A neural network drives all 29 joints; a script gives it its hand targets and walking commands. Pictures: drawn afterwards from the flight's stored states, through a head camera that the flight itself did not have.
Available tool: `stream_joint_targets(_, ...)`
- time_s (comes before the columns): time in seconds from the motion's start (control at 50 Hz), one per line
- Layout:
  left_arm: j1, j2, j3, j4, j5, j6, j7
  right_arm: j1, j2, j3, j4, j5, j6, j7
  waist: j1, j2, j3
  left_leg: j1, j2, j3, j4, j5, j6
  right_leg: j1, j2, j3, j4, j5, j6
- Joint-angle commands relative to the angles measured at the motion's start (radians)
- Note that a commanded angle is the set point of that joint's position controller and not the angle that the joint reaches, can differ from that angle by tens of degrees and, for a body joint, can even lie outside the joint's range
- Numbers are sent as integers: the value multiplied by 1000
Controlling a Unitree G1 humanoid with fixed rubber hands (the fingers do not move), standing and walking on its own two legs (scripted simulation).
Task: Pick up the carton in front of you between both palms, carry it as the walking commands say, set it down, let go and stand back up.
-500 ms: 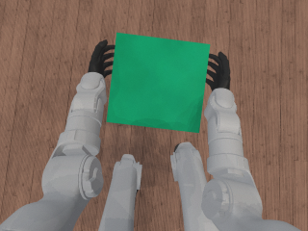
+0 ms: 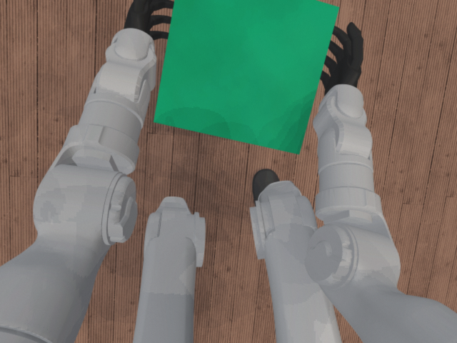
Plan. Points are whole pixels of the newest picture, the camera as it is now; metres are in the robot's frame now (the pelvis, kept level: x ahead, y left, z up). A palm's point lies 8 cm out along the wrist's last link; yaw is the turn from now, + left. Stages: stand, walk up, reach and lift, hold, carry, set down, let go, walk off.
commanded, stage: set down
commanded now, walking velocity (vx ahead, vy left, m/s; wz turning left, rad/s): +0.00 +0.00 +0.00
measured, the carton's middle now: (235, 78) +0.49 -0.07 -0.24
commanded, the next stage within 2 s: none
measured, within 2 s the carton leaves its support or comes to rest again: rests again in 0.80 s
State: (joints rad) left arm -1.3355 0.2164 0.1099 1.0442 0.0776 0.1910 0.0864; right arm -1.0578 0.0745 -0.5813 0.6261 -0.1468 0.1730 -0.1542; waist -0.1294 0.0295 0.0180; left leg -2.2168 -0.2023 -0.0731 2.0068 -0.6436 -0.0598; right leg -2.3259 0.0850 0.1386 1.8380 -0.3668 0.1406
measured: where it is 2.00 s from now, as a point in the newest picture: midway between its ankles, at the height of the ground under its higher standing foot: (224, 243)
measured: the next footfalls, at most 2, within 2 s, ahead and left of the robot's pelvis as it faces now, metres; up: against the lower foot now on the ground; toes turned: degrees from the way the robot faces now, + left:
none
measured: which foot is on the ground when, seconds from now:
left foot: down 0.00-1.00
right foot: down 0.00-1.00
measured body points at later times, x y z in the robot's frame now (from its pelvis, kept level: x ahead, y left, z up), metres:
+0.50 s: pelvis +0.00 +0.01 -0.02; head +0.36 +0.02 +0.25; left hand +0.56 +0.07 -0.21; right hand +0.48 -0.23 -0.19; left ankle +0.07 +0.11 -0.39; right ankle +0.15 -0.15 -0.39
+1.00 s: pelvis +0.00 +0.00 -0.04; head +0.36 +0.03 +0.23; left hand +0.55 +0.06 -0.23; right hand +0.48 -0.24 -0.21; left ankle +0.07 +0.11 -0.39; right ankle +0.15 -0.15 -0.39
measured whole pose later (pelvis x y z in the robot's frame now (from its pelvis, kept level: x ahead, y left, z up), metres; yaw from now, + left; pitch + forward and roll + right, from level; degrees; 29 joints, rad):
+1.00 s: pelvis +0.00 +0.00 -0.04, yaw -1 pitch +46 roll -5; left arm -1.45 0.24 0.08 1.20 0.16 0.14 0.02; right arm -1.23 -0.10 -0.64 0.99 -0.12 0.10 -0.05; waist -0.16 -0.01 0.14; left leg -2.29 -0.14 -0.06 2.16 -0.66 -0.01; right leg -2.36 0.04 0.08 1.97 -0.42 0.13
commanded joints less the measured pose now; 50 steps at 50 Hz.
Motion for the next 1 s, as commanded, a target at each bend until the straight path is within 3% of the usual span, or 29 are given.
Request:
stream_joint_targets(0.0, -505, -836, -295, -117, -97, -63, -204, -614, 672, 467, 24, 83, -15, 206, -51, 110, -1124, 349, 26, 111, -243, 251, 32, 865, 22, -268, 27, 276, -56)
stream_joint_targets(0.06, -548, -802, -291, -122, -91, -74, -200, -623, 717, 428, 70, 104, -10, 221, -42, 124, -1110, 343, 35, 105, -222, 264, 45, 816, 23, -270, 59, 287, -55)
stream_joint_targets(0.16, -540, -822, -285, -103, -51, -71, -186, -606, 714, 368, 135, 117, 3, 261, -22, 216, -1035, 375, 45, 100, -206, 364, 41, 689, 25, -266, 86, 314, -55)
stream_joint_targets(0.24, -533, -834, -277, -91, -42, -75, -182, -586, 682, 318, 171, 95, 1, 277, -37, 236, -982, 349, 49, 85, -203, 386, 37, 631, 19, -271, 96, 307, -62)
stream_joint_targets(0.32, -527, -817, -268, -72, -52, -82, -190, -567, 642, 281, 190, 61, -8, 279, -65, 218, -927, 313, 51, 69, -199, 388, 41, 607, 14, -273, 98, 305, -66)
stream_joint_targets(0.4, -520, -779, -251, -45, -51, -89, -194, -564, 610, 257, 202, 44, -18, 280, -72, 199, -890, 275, 54, 62, -194, 372, 48, 598, 7, -267, 102, 295, -68)
stream_joint_targets(0.56, -510, -685, -205, -10, -18, -97, -194, -568, 550, 226, 240, 39, -32, 278, -50, 164, -810, 208, 63, 57, -185, 323, 66, 561, 6, -250, 111, 254, -68)
stream_joint_targets(0.72, -527, -632, -209, -12, -14, -110, -195, -548, 508, 198, 298, 48, -54, 267, -46, 170, -754, 190, 78, 44, -161, 334, 73, 522, 5, -235, 125, 257, -73)
stream_joint_targets(0.98, -422, -512, -131, 81, 63, -95, -196, -525, 388, 153, 358, 50, -74, 260, -4, 137, -616, 154, 92, 15, -137, 301, 99, 433, 5, -213, 143, 189, -76)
